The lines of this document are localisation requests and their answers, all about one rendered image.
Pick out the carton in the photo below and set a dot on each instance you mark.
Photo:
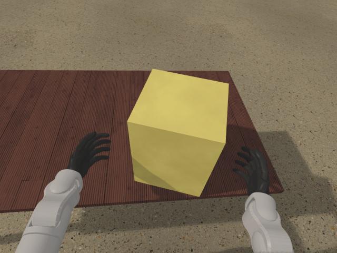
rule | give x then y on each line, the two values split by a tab
177	131

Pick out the robot left hand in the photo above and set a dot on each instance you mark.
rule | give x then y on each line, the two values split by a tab
83	157

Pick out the table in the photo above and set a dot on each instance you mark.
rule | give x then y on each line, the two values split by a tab
44	114

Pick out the robot right forearm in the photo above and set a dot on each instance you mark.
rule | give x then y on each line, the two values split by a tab
263	224

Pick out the robot left forearm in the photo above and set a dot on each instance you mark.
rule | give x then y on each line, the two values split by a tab
47	226

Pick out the robot right hand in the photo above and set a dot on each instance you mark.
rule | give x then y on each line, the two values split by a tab
257	179

